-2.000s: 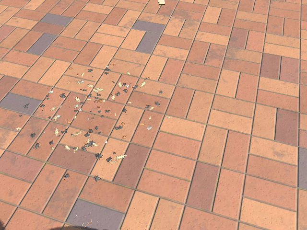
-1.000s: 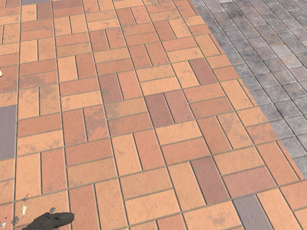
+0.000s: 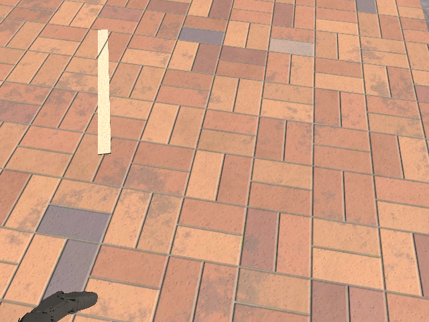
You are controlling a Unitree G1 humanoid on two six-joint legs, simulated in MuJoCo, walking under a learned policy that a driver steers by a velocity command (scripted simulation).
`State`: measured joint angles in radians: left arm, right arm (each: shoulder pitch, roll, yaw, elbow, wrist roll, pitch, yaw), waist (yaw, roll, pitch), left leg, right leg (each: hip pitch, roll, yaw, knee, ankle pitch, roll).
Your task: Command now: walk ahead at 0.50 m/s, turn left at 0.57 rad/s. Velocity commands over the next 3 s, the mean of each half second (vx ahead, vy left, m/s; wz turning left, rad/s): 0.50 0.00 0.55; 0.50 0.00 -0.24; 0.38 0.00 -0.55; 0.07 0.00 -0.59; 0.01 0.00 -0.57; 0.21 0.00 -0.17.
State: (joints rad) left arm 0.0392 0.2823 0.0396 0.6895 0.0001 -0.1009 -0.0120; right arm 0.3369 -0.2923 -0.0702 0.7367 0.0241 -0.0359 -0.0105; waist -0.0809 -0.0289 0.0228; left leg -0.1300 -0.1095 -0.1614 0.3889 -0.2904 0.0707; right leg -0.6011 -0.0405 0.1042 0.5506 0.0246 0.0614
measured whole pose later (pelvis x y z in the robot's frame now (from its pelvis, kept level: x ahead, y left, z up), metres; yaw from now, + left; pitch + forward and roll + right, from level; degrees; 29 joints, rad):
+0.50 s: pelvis +0.26 -0.01 +0.00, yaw +17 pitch +2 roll -2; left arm 0.34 0.29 0.07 0.85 -0.01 -0.08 0.00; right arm 0.11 -0.28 -0.06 0.61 0.02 -0.02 0.04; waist 0.10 0.04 0.04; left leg -0.66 0.09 -0.03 0.71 -0.05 0.01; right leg 0.04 0.00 -0.18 0.24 -0.31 0.01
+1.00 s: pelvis +0.52 +0.10 +0.00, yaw +6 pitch +1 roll +3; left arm 0.12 0.27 0.05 0.79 -0.02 -0.03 -0.04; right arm 0.32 -0.27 -0.08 0.82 -0.01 -0.08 -0.01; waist -0.06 -0.04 0.03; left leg 0.06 -0.02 0.24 0.22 -0.28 0.01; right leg -0.67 -0.11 0.02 0.73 0.02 -0.01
